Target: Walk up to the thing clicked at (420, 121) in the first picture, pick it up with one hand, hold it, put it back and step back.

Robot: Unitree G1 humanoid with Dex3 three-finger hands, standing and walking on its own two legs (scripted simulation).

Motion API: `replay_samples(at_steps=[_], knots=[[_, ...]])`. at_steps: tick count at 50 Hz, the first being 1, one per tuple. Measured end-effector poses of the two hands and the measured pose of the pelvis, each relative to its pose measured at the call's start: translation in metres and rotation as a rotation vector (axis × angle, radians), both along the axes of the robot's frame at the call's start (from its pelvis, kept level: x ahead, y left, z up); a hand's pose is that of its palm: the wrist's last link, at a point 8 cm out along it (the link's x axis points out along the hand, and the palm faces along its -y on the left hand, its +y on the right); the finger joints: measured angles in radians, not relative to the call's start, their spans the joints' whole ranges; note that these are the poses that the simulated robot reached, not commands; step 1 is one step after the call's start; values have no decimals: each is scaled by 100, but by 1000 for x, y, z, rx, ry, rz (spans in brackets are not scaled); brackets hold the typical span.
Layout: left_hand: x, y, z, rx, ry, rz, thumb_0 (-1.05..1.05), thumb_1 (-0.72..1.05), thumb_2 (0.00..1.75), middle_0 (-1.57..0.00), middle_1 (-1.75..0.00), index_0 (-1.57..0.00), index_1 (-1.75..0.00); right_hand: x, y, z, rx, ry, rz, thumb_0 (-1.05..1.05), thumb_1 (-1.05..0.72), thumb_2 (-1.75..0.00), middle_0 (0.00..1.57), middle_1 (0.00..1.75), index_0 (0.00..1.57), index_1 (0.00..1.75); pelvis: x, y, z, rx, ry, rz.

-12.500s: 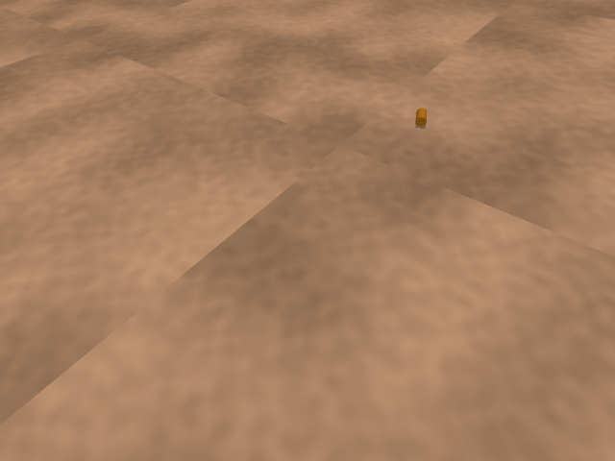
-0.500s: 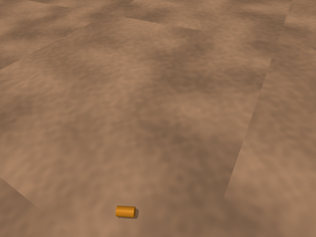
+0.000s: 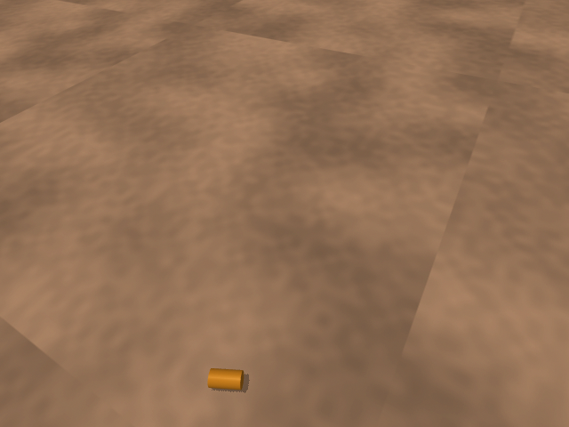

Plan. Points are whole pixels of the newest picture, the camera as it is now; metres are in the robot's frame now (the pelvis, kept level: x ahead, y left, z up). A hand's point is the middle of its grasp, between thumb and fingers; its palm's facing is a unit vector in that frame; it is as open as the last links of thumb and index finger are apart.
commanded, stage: walk up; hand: left
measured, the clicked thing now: (226, 378) +0.43 +0.28 -0.75
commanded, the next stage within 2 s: stand in 1.66 s
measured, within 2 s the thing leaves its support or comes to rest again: neither
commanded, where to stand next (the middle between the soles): +0.05 +0.05 m, yaw +0 degrees
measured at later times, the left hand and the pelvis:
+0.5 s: hand out of the picture +0.08 +0.33 -0.16, palm faces -0.05 -0.91 -0.41, open 7.3 cm; pelvis +0.00 +0.06 -0.01, yaw -2 degrees
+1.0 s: hand out of the picture +0.11 +0.30 -0.15, palm faces -0.05 -0.94 -0.33, open 7.3 cm; pelvis +0.01 +0.06 +0.00, yaw -2 degrees
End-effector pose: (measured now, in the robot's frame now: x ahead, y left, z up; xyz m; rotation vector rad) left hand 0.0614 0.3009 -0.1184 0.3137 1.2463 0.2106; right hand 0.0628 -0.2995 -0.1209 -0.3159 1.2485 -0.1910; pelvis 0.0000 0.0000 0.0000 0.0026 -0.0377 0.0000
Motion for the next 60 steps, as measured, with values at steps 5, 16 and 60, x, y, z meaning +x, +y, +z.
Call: replay_samples(at_steps=[5,16,60], knots=[[-1,9,2,25,-22,11,0,90,90,-20,-30,-21,-30,0,-2,-3,-7,14,-7,1,-90,-90,20,30,20,30,-4,8,-3,-10,1,2],[12,70,-6,73,-39,8,0,90,90,-20,-30,-21,-30,-20,36,-2,-27,39,-19,0,-90,-90,20,30,20,30,-9,50,-12,-6,2,1],[30,52,0,-6,-16,-53,0,91,90,-20,-30,-21,-30,7,58,7,-6,-41,-44,1,-90,-90,20,30,20,30,7,60,3,-5,7,-37]])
